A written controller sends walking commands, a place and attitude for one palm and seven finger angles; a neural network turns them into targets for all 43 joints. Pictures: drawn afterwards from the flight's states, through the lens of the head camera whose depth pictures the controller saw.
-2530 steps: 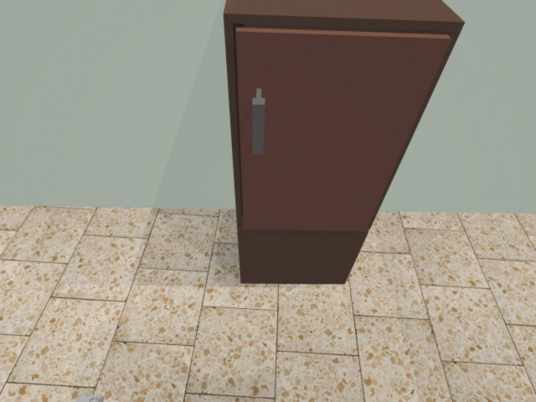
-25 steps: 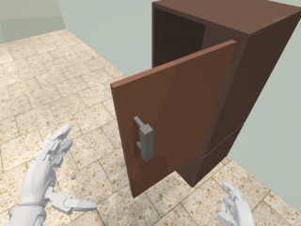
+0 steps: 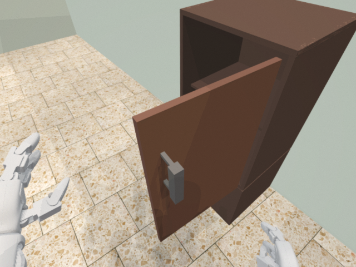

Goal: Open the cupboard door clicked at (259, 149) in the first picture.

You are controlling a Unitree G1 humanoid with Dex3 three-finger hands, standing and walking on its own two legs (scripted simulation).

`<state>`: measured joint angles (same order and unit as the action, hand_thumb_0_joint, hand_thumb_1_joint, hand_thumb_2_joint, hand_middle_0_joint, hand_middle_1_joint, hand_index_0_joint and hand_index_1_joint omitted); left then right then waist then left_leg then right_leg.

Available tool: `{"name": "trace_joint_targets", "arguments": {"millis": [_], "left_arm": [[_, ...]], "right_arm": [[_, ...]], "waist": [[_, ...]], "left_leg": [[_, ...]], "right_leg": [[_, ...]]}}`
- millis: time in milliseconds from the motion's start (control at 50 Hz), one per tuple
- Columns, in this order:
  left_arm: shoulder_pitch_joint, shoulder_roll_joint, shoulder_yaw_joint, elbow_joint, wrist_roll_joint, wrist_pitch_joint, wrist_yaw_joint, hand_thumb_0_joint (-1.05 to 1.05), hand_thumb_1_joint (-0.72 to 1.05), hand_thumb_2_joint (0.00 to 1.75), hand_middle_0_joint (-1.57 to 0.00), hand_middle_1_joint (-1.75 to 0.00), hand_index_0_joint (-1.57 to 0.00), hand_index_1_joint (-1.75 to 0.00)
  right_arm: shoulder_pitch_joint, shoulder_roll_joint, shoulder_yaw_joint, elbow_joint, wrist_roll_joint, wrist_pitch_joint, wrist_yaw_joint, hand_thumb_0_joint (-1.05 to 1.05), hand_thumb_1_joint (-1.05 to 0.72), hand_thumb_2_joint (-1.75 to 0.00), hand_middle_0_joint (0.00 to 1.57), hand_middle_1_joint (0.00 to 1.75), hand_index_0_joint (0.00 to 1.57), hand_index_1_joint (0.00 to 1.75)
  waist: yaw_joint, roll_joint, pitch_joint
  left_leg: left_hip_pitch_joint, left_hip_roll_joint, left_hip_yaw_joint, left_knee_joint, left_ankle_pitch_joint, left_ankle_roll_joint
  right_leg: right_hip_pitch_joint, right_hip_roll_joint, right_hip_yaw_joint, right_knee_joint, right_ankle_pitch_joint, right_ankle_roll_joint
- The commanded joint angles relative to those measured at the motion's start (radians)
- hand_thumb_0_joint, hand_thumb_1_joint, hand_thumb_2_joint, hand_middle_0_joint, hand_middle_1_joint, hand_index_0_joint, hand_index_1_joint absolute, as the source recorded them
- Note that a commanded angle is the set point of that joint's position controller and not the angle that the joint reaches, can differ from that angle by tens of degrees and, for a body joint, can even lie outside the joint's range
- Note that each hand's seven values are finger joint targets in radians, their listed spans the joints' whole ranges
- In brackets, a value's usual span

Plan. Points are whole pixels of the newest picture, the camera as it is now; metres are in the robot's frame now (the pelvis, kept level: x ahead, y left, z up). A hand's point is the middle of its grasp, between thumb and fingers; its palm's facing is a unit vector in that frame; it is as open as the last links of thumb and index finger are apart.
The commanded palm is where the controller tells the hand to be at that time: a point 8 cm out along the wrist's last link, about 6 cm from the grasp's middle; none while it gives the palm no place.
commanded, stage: draw the hand back to the body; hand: left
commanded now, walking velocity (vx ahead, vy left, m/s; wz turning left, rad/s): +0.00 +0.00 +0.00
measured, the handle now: (171, 177) +0.29 +0.06 +0.06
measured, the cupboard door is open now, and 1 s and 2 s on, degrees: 85 85 85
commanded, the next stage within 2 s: step back with the hand held close in 0.46 s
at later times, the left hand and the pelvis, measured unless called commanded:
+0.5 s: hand (52, 192) +0.19 +0.24 +0.15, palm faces +0.45 -0.81 -0.38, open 7.4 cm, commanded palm +0.14 +0.28 +0.17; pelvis +0.00 -0.02 +0.00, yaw +0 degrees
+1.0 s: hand (38, 207) +0.16 +0.25 +0.15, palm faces +0.33 -0.80 -0.50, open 7.4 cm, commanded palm +0.10 +0.30 +0.17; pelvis -0.05 +0.00 +0.00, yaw -2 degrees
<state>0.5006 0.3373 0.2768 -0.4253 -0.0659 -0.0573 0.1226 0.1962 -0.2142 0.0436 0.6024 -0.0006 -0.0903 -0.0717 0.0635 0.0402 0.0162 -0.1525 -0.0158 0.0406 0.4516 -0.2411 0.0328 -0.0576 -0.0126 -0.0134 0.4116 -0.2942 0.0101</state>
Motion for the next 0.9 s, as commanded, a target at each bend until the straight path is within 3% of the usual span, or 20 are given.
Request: {"name": "trace_joint_targets", "arguments": {"millis": [0,60,120,280,540,560,580,600,640,680,760,780,860,880], "left_arm": [[-0.091,0.182,0.157,-0.200,0.000,-0.070,0.022,0.00,0.80,0.86,-0.20,-0.30,-0.20,-0.30],[-0.124,0.198,0.188,-0.181,-0.006,-0.070,0.022,0.00,0.90,0.90,-0.20,-0.30,-0.20,-0.30],[-0.095,0.154,0.143,-0.149,-0.009,-0.064,0.012,0.00,0.90,0.90,-0.20,-0.30,-0.20,-0.30],[-0.112,0.215,0.187,-0.189,-0.004,-0.075,0.018,0.00,0.90,0.90,-0.20,-0.30,-0.20,-0.30],[-0.122,0.184,0.162,-0.165,-0.009,-0.089,0.012,0.00,0.90,0.90,-0.20,-0.30,-0.20,-0.30],[-0.176,0.219,0.181,-0.253,-0.011,-0.100,0.015,0.00,0.90,0.90,-0.20,-0.30,-0.20,-0.30],[-0.325,0.389,0.349,-0.281,0.003,-0.147,0.028,0.00,0.90,0.90,-0.20,-0.30,-0.20,-0.30],[-0.179,0.285,0.272,-0.178,-0.003,-0.147,0.011,0.00,0.90,0.90,-0.20,-0.30,-0.20,-0.30],[-0.027,0.193,0.195,-0.121,0.001,-0.129,-0.008,0.00,0.90,0.90,-0.20,-0.30,-0.20,-0.30],[0.002,0.196,0.191,-0.141,0.005,-0.127,-0.007,0.00,0.90,0.90,-0.20,-0.30,-0.20,-0.30],[0.007,0.243,0.225,-0.207,0.006,-0.125,0.008,0.00,0.90,0.90,-0.20,-0.30,-0.20,-0.30],[0.005,0.271,0.248,-0.224,0.006,-0.128,0.016,0.00,0.90,0.90,-0.20,-0.30,-0.20,-0.30],[0.039,0.281,0.271,-0.268,0.003,-0.132,0.029,0.00,0.90,0.90,-0.20,-0.30,-0.20,-0.30],[0.040,0.292,0.279,-0.278,0.004,-0.135,0.032,0.00,0.90,0.90,-0.20,-0.30,-0.20,-0.30]], "right_arm": [[-0.122,-0.116,-0.055,-0.150,0.004,-0.044,-0.011,0.00,-0.90,-0.90,0.20,0.30,0.20,0.30],[-0.125,-0.116,-0.059,-0.146,0.006,-0.037,-0.012,0.00,-0.90,-0.90,0.20,0.30,0.20,0.30],[-0.125,-0.120,-0.061,-0.148,0.005,-0.032,-0.008,0.00,-0.90,-0.90,0.20,0.30,0.20,0.30],[-0.133,-0.120,-0.066,-0.143,0.004,-0.037,-0.013,0.00,-0.90,-0.90,0.20,0.30,0.20,0.30],[-0.143,-0.113,-0.069,-0.135,0.005,-0.041,-0.016,0.00,-0.90,-0.90,0.20,0.30,0.20,0.30],[-0.147,-0.113,-0.068,-0.143,0.006,-0.049,-0.016,0.00,-0.90,-0.90,0.20,0.30,0.20,0.30],[-0.124,-0.115,-0.054,-0.174,0.017,-0.028,-0.013,0.00,-0.90,-0.90,0.20,0.30,0.20,0.30],[-0.135,-0.117,-0.067,-0.143,0.008,-0.016,-0.013,0.00,-0.90,-0.90,0.20,0.30,0.20,0.30],[-0.126,-0.124,-0.078,-0.161,0.010,0.014,-0.005,0.00,-0.90,-0.90,0.20,0.30,0.20,0.30],[-0.126,-0.132,-0.088,-0.170,0.012,0.035,-0.005,0.00,-0.90,-0.90,0.20,0.30,0.20,0.30],[-0.119,-0.132,-0.096,-0.197,0.018,0.060,-0.011,0.00,-0.90,-0.90,0.20,0.30,0.20,0.30],[-0.129,-0.133,-0.096,-0.196,0.017,0.064,-0.017,0.00,-0.90,-0.90,0.20,0.30,0.20,0.30],[-0.119,-0.125,-0.098,-0.220,0.022,0.070,-0.019,0.00,-0.90,-0.90,0.20,0.30,0.20,0.30],[-0.124,-0.129,-0.101,-0.218,0.021,0.070,-0.023,0.00,-0.90,-0.90,0.20,0.30,0.20,0.30]], "waist": [[0.002,0.033,-0.081],[0.002,0.034,-0.076],[0.000,0.013,-0.070],[0.008,0.016,-0.092],[0.001,0.015,-0.063],[0.004,0.028,-0.104],[-0.033,0.061,0.007],[-0.037,-0.037,-0.015],[-0.043,-0.084,-0.057],[-0.044,-0.034,-0.098],[-0.050,-0.047,-0.158],[-0.047,-0.018,-0.163],[-0.048,-0.018,-0.178],[-0.046,0.007,-0.174]], "left_leg": [[0.090,0.050,-0.043,-0.072,0.264,-0.022],[0.094,0.046,-0.034,-0.070,0.257,-0.018],[0.100,0.045,-0.029,-0.071,0.268,-0.013],[0.106,0.035,-0.021,-0.058,0.267,-0.008],[0.119,0.032,-0.009,-0.062,0.222,-0.003],[0.133,0.029,-0.012,-0.055,0.233,-0.001],[0.076,0.042,-0.036,-0.026,0.176,0.009],[0.058,0.049,-0.045,0.006,0.190,0.010],[0.066,0.057,-0.024,0.023,0.238,0.009],[0.073,0.069,-0.015,0.025,0.309,0.007],[0.074,0.093,-0.022,0.019,0.389,0.003],[0.065,0.097,-0.028,0.016,0.409,0.004],[0.016,0.110,-0.043,0.007,0.382,0.004],[-0.010,0.112,-0.053,0.002,0.363,0.005]], "right_leg": [[-0.063,0.018,-0.019,-0.058,0.238,-0.029],[-0.063,0.019,-0.017,-0.069,0.247,-0.028],[-0.064,0.016,-0.017,-0.073,0.264,-0.023],[-0.047,0.013,-0.008,-0.080,0.294,-0.024],[-0.072,0.012,0.000,-0.107,0.266,-0.016],[-0.057,0.009,0.004,-0.103,0.285,-0.016],[-0.153,-0.037,0.080,-0.152,0.343,-0.020],[-0.149,-0.061,0.092,-0.146,0.410,-0.018],[-0.141,-0.072,0.081,-0.115,0.488,-0.001],[-0.130,-0.074,0.065,-0.083,0.533,0.010],[-0.130,-0.058,0.058,-0.042,0.515,0.009],[-0.120,-0.061,0.054,-0.028,0.520,0.006],[-0.118,-0.045,0.063,0.004,0.451,0.004],[-0.108,-0.047,0.060,0.010,0.428,0.002]]}}
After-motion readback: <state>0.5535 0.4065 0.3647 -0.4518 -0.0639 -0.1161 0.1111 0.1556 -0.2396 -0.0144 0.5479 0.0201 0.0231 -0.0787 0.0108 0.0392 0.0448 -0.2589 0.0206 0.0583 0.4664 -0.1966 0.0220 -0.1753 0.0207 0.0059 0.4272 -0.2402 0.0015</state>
